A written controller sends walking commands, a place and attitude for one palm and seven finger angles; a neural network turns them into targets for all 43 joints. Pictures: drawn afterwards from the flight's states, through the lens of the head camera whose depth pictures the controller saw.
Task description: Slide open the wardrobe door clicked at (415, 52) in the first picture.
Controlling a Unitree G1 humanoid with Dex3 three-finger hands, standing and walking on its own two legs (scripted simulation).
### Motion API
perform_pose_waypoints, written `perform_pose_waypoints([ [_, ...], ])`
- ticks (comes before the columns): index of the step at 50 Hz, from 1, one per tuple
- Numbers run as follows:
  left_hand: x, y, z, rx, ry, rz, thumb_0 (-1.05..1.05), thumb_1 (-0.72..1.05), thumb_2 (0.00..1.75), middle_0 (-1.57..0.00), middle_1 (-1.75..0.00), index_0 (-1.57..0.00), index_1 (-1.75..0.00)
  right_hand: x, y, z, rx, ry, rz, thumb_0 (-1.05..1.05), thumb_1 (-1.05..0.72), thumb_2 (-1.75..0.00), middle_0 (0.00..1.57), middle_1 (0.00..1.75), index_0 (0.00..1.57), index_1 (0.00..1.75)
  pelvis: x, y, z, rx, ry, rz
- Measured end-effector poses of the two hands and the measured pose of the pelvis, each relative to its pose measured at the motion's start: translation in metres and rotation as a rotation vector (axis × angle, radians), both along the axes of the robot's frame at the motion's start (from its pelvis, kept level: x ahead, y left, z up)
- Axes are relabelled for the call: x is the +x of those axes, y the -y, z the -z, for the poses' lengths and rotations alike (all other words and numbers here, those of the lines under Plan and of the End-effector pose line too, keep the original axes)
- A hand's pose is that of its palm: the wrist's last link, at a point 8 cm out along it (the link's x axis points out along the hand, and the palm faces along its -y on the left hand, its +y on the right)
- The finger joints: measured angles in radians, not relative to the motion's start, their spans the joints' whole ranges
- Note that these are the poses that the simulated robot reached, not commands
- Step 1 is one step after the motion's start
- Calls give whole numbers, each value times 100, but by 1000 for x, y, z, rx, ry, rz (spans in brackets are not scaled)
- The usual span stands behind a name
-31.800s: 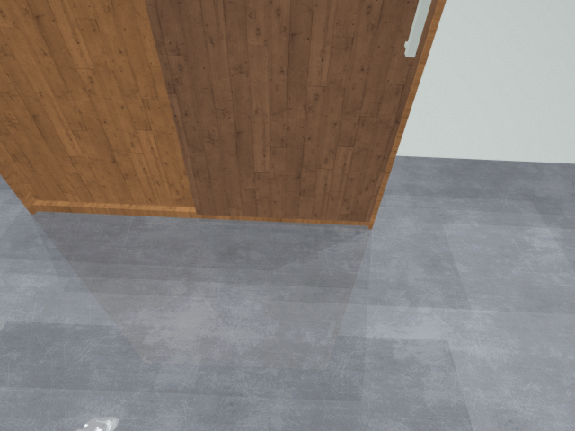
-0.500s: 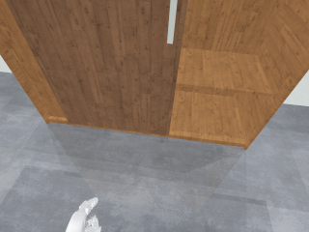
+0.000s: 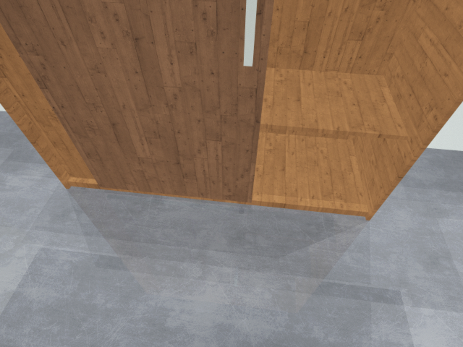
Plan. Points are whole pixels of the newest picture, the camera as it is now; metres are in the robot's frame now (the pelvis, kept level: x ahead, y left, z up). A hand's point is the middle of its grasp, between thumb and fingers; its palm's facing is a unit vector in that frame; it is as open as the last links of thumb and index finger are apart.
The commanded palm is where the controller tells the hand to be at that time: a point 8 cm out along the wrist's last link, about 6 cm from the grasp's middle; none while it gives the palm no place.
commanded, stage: let the arm hang, fingers relaxed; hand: right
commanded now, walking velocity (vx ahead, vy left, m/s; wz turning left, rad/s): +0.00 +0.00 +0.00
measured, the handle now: (251, 11) +0.82 +0.01 +0.19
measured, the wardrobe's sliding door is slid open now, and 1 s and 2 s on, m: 0.58 0.58 0.58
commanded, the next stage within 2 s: look to check the result in 0.64 s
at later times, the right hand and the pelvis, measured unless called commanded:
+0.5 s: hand out of the picture +0.00 -0.18 -0.17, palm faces -0.02 +0.99 -0.16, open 7.3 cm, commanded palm none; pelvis +0.01 -0.02 +0.01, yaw +2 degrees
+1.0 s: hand out of the picture +0.00 -0.20 -0.17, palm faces -0.03 +0.99 -0.15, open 7.3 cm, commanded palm none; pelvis +0.01 -0.05 +0.01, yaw +2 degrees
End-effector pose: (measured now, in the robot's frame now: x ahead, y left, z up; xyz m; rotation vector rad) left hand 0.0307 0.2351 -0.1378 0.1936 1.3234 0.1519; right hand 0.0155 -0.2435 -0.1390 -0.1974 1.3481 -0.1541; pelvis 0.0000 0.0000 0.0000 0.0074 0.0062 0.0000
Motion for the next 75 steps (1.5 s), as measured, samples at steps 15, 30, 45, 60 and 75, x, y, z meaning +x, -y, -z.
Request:
perform_pose_waypoints([
  [15, -47, 35, 9, -71, -115, -71, 0, 91, 90, -20, -30, -20, -30, -10, -13, -2, 36, -57, -4, 0, -91, -90, 20, 30, 20, 30, 7, 13, -6, -8, 28, -23],
  [30, -52, 54, 5, -67, -124, -92, 0, 91, 90, -20, -30, -20, -30, -22, -16, 4, 81, -94, 9, 0, -92, -90, 20, 30, 20, 30, 9, 25, -7, -6, 27, -29],
  [45, -49, 64, 2, -46, -111, -96, 0, 91, 90, -20, -30, -20, -30, -24, 1, 6, 81, -109, 4, 0, -91, -90, 20, 30, 20, 30, 9, 41, -6, -3, 23, -35],
  [60, -52, 78, 1, -40, -105, -105, 0, 91, 90, -20, -30, -20, -30, -13, 22, 7, 73, -90, -21, 0, -91, -90, 20, 30, 20, 30, 5, 57, -5, -3, 19, -44],
  [75, -56, 87, 1, -36, -108, -117, 0, 91, 90, -20, -30, -20, -30, -16, 36, 8, 68, -103, -33, 0, -91, -90, 20, 30, 20, 30, 3, 69, -5, -4, 14, -52],
])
